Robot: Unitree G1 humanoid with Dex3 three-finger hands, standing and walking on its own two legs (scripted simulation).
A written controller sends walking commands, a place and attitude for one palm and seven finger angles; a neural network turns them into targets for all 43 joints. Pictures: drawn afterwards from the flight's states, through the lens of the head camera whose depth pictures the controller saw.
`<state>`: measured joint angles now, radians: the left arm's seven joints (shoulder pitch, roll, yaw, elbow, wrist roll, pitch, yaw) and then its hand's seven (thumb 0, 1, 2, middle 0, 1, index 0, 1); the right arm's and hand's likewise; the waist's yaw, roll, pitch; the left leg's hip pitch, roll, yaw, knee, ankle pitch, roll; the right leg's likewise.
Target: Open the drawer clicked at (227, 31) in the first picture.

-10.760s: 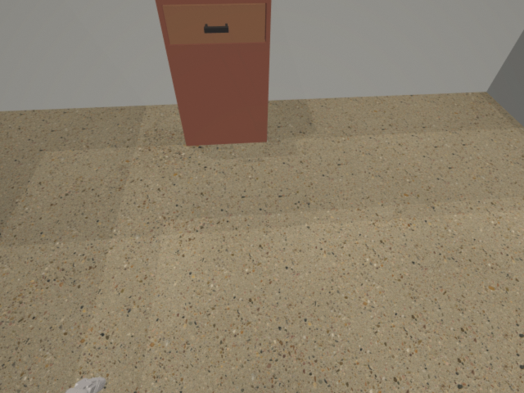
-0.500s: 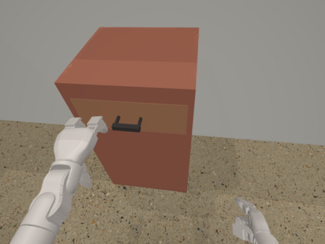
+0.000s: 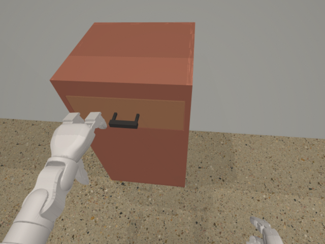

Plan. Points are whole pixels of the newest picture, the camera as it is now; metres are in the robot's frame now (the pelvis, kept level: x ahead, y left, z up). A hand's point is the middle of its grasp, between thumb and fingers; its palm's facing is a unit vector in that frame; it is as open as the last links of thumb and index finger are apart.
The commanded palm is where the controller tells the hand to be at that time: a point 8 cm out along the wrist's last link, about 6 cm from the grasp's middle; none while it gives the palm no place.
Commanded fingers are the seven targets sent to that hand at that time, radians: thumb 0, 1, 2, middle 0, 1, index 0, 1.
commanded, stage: move the hooked fingers above the handle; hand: left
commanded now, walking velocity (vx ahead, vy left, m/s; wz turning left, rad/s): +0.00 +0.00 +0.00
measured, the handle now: (124, 120) +0.53 +0.23 -0.09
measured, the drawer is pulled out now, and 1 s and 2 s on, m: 0.00 0.00 0.00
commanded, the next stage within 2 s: none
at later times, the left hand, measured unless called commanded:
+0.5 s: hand (98, 140) +0.35 +0.23 +0.04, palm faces -0.03 -0.05 -1.00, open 13.8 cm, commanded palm +0.33 +0.24 +0.10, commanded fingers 0.00 -0.50 0.30 -0.30 -1.20 -0.30 -1.20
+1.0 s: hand (107, 130) +0.41 +0.23 +0.01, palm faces -0.03 -0.03 -1.00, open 13.8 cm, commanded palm +0.39 +0.24 +0.06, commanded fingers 0.00 -0.50 0.30 -0.30 -1.20 -0.30 -1.20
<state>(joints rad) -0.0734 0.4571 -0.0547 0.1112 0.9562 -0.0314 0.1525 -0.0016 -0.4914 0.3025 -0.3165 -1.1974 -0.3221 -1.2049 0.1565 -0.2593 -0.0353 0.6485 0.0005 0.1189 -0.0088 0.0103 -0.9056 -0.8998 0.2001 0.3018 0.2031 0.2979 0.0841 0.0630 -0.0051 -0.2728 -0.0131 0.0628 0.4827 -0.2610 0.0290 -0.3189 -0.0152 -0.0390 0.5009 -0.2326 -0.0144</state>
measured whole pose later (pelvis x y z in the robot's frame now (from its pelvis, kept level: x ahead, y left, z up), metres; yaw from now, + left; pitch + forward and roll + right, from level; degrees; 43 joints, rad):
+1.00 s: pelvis +0.01 +0.00 -0.02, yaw -1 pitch +12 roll +0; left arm -0.49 0.44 -0.03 0.75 1.07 -0.11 0.29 0.00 -0.49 0.30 -0.32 -1.20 -0.32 -1.20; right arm 0.26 -0.24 -0.07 0.68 0.00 0.12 -0.02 0.01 -0.91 -0.90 0.20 0.30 0.20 0.30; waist -0.01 0.04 -0.09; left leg -0.53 0.00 0.07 0.65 -0.34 0.03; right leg -0.57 0.00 -0.03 0.65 -0.29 -0.02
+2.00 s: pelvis +0.00 +0.01 -0.04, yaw -1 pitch +19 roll -1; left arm -0.73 0.47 0.00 1.05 1.11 -0.11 0.38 0.00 -0.49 0.30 -0.32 -1.20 -0.32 -1.20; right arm 0.34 -0.25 -0.06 0.71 -0.03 0.13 0.00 0.00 -0.90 -0.90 0.20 0.30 0.21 0.30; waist -0.10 0.05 -0.14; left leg -0.76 0.02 0.07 0.82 -0.39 0.04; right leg -0.78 0.00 -0.03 0.77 -0.33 -0.01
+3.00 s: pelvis +0.00 +0.00 -0.05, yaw -1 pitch +23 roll -1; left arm -0.73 0.46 0.01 1.07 1.12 -0.10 0.42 0.00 -0.49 0.30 -0.32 -1.20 -0.32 -1.20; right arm 0.31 -0.25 -0.06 0.72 -0.05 0.13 0.00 0.00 -0.90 -0.90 0.20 0.30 0.21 0.30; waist -0.10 0.05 -0.16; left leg -0.89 0.03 0.05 0.93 -0.44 0.04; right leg -0.91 0.01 -0.04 0.88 -0.37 -0.02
